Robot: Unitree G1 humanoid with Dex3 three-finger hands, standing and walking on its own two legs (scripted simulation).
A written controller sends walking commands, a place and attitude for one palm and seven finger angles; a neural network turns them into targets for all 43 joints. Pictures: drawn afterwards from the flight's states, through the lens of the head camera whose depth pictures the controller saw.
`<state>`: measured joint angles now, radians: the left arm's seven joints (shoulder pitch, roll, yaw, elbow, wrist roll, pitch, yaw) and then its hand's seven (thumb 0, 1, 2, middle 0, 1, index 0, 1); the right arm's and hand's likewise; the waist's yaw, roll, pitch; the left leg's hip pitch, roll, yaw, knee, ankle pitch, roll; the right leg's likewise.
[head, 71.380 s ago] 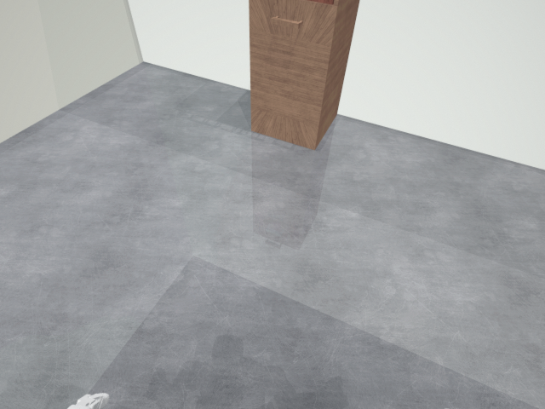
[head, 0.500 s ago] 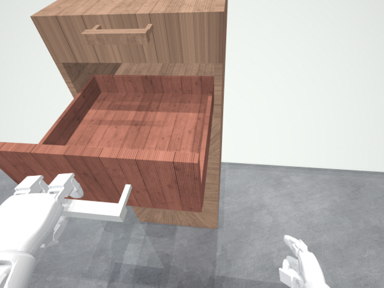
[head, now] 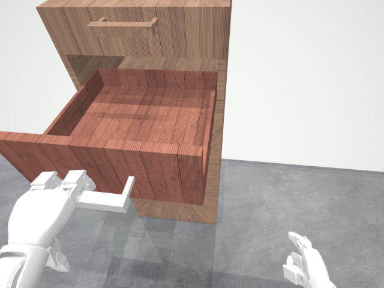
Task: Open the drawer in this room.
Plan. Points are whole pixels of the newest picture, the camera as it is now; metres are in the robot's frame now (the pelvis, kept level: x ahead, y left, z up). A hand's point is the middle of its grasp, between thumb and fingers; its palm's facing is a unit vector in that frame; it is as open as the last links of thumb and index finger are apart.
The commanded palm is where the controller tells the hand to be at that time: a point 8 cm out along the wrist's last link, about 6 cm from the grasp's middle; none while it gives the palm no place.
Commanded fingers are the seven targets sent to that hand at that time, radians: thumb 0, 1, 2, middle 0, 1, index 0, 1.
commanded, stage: lift the hand off the handle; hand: left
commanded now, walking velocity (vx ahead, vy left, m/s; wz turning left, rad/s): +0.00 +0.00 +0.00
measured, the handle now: (95, 189) +0.25 +0.22 +0.11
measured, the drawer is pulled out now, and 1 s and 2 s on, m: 0.30 0.30 0.30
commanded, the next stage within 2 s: draw the hand back to the body in 1.44 s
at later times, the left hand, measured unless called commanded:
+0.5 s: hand (56, 200) +0.20 +0.26 +0.14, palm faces +0.11 -0.03 -0.99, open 13.5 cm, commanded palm +0.17 +0.26 +0.20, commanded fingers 0.00 -0.50 0.30 -0.30 -1.20 -0.30 -1.20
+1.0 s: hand (27, 171) +0.21 +0.28 +0.21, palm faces +0.13 +0.00 -0.99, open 13.7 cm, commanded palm +0.17 +0.27 +0.27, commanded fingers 0.00 -0.50 0.30 -0.30 -1.20 -0.30 -1.20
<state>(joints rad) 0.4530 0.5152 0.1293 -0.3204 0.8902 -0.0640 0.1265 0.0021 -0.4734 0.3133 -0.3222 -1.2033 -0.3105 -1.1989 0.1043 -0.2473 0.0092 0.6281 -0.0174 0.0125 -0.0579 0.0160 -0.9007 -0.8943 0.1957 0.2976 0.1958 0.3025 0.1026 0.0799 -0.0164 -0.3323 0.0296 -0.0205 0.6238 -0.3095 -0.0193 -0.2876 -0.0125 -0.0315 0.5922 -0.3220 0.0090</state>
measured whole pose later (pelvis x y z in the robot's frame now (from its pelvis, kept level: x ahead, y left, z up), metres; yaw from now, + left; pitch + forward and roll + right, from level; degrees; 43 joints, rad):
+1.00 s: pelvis -0.01 -0.01 +0.01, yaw +2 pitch -4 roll -1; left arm 0.16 0.71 0.24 -0.36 0.68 0.03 -0.18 0.00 -0.49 0.31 -0.32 -1.20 -0.35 -1.21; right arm 0.09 -0.28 0.05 0.65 0.03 0.00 -0.05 0.02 -0.90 -0.89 0.20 0.30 0.20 0.30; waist 0.11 0.13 0.01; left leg -0.20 0.03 -0.05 0.49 -0.23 -0.03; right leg -0.14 -0.01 -0.06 0.46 -0.25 0.00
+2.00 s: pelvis -0.02 +0.00 +0.01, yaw +1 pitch -3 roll -1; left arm 0.24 0.75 0.26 -0.58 0.60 0.09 -0.33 0.00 -0.49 0.31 -0.32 -1.20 -0.32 -1.20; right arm 0.10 -0.30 0.07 0.60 0.04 -0.03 -0.03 0.02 -0.90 -0.89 0.20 0.30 0.20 0.30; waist 0.13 0.13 0.00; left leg -0.24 0.01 -0.04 0.51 -0.22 -0.02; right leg -0.20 -0.03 -0.05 0.49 -0.25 0.01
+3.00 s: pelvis +0.01 -0.01 +0.01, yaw -1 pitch -4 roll -1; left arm 0.28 0.40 0.50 -0.70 -0.07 -0.17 0.10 0.01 0.68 0.82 -0.23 -0.43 -0.23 -0.43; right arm 0.16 -0.20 0.02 0.66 0.01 -0.16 -0.06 0.02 -0.90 -0.89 0.20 0.30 0.20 0.30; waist 0.09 0.07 0.00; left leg -0.13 0.06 0.00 0.47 -0.27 -0.03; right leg -0.08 0.01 -0.02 0.41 -0.26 0.00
